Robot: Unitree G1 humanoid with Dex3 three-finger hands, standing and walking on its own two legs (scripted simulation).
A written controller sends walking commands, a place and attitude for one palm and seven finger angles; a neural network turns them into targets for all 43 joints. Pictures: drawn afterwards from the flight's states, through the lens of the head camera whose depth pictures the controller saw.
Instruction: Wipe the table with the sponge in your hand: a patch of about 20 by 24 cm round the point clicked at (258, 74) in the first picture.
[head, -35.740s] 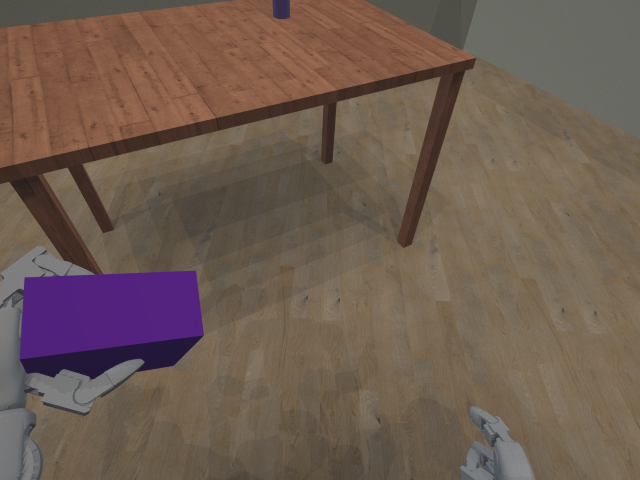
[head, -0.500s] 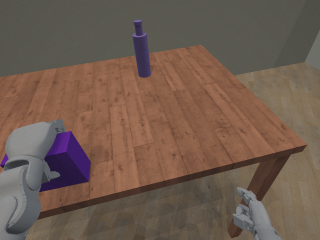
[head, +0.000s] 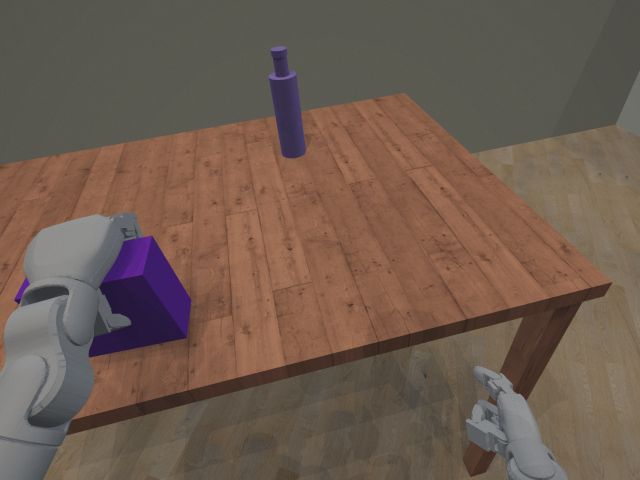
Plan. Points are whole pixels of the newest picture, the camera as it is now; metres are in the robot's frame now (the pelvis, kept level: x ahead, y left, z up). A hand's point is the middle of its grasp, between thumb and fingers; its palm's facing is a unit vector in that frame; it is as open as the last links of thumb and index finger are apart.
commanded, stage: lift the sponge slowly off the table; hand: left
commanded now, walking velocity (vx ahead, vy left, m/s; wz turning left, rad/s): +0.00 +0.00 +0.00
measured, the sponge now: (123, 310) +0.25 +0.30 +0.11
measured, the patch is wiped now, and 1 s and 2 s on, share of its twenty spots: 1.00 1.00 1.00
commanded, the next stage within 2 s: bring the sponge back beside the body in 0.80 s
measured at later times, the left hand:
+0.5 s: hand (89, 255) +0.25 +0.30 +0.21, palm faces +0.17 -0.04 -0.98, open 9.9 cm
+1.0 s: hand (86, 250) +0.25 +0.30 +0.22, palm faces +0.21 -0.08 -0.98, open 9.9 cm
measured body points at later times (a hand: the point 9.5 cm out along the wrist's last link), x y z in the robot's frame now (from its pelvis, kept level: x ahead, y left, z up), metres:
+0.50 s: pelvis -0.01 +0.00 +0.00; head -0.05 -0.05 +0.45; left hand +0.24 +0.30 +0.26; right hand +0.25 -0.19 -0.06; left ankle +0.05 +0.13 -0.74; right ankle +0.00 -0.12 -0.74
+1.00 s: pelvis -0.01 +0.01 +0.00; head -0.05 -0.04 +0.45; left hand +0.24 +0.30 +0.27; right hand +0.25 -0.18 -0.06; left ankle +0.05 +0.13 -0.74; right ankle +0.00 -0.12 -0.74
